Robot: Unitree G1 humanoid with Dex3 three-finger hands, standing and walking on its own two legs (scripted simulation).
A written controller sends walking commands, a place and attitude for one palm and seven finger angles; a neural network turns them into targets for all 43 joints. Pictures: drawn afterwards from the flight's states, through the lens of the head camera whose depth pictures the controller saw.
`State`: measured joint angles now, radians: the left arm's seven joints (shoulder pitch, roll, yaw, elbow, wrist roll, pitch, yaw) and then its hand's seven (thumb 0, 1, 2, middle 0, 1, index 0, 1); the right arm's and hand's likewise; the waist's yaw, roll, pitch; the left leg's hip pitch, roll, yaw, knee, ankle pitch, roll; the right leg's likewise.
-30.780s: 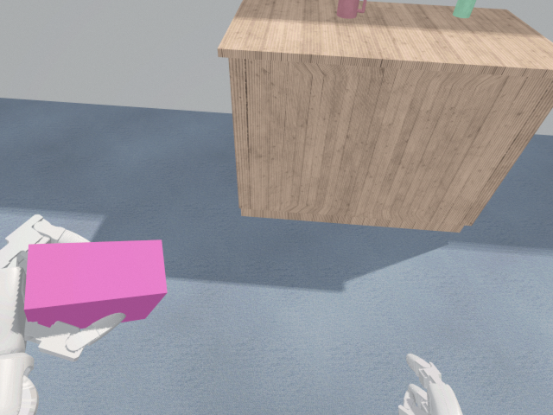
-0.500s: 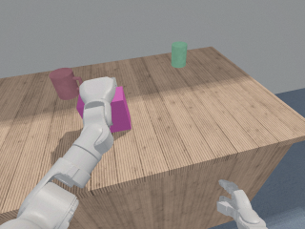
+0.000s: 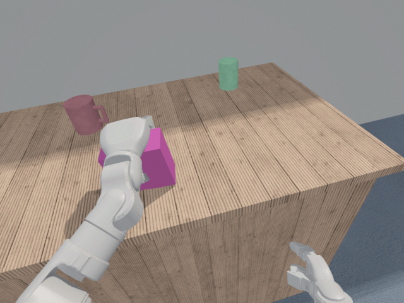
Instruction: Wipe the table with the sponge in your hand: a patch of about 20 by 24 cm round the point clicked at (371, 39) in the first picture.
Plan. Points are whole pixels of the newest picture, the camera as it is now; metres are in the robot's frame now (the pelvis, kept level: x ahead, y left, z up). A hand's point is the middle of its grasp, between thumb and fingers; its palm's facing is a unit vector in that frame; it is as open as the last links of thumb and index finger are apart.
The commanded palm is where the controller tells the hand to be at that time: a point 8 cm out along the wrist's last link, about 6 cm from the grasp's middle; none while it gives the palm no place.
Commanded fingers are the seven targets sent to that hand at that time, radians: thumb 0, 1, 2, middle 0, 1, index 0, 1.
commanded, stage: wipe back along the third lane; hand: left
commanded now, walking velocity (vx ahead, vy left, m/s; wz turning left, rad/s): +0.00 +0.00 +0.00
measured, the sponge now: (144, 168) +0.35 +0.18 +0.12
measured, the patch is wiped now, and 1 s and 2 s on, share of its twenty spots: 0.95 0.95 0.95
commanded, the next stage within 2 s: slide back across to the middle lane in 0.44 s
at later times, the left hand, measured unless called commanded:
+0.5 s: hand (135, 168) +0.30 +0.16 +0.17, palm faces +0.28 -0.20 -0.94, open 10.2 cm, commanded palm +0.25 +0.14 +0.19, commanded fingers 0.00 0.10 1.30 -1.20 -1.60 -1.20 -1.60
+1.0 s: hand (119, 173) +0.27 +0.18 +0.18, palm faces +0.30 -0.32 -0.90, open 10.3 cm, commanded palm +0.23 +0.20 +0.23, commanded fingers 0.00 0.10 1.30 -1.20 -1.60 -1.20 -1.60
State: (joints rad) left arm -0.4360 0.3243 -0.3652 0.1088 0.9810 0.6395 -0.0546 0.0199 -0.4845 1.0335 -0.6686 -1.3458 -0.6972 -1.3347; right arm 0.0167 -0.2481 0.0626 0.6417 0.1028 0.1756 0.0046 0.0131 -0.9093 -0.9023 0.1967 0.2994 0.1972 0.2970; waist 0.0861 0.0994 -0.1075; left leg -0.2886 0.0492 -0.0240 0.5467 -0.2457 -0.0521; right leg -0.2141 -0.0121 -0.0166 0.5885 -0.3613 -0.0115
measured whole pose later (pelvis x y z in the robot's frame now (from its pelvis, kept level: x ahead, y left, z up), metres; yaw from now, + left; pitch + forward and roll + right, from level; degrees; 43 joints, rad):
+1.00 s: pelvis -0.01 +0.00 +0.00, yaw -2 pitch -4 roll +0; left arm -0.11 0.39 -0.20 -0.34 0.80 0.59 -0.02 0.00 -0.48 1.03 -0.66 -1.35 -0.70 -1.33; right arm 0.03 -0.25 0.06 0.58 0.09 0.17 -0.02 0.01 -0.91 -0.90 0.20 0.30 0.20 0.30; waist 0.09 0.09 -0.08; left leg -0.25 0.08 0.00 0.56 -0.25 -0.06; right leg -0.19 0.01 0.01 0.60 -0.35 -0.02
